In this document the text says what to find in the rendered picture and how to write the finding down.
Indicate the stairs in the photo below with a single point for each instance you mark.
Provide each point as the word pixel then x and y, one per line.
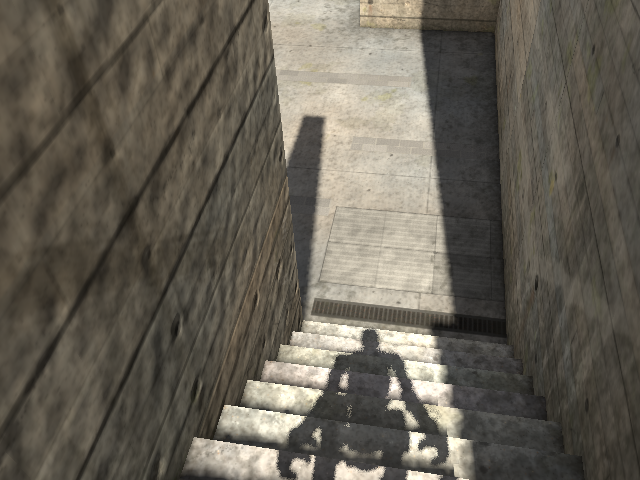
pixel 351 403

